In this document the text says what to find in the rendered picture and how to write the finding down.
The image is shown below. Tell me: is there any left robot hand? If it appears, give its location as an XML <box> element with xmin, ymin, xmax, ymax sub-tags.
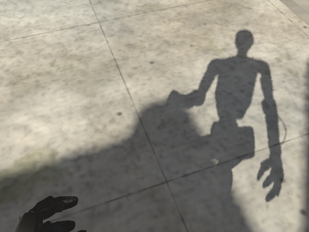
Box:
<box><xmin>15</xmin><ymin>195</ymin><xmax>87</xmax><ymax>232</ymax></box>

